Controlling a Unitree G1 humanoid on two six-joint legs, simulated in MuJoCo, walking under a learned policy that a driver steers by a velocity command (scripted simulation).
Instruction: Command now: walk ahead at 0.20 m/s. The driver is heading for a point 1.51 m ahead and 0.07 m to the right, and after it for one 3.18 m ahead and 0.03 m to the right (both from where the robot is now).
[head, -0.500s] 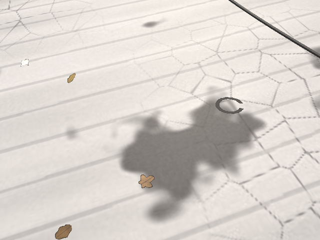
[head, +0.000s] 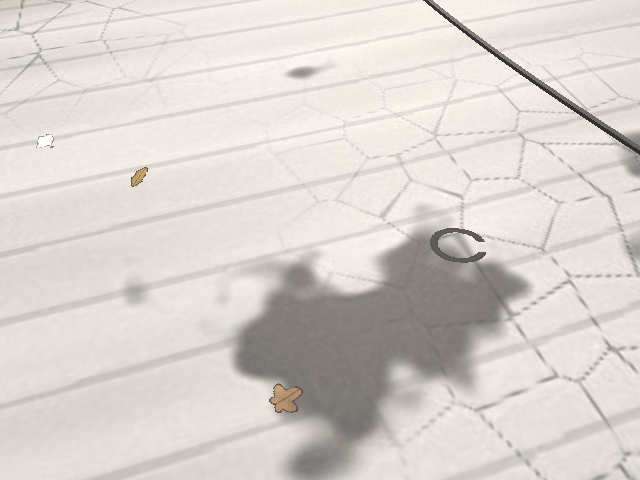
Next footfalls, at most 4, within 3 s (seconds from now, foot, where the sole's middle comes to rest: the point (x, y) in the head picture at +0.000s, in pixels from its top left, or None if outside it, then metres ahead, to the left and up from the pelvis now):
0.22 left None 0.16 0.10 -0.76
0.76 right None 0.49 -0.06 -0.76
1.34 left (285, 357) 0.79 0.12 -0.76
1.86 right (351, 269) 1.06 -0.04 -0.76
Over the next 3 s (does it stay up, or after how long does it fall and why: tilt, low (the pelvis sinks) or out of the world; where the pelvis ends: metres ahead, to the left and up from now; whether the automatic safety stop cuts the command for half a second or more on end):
stays up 1.16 0.02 0.01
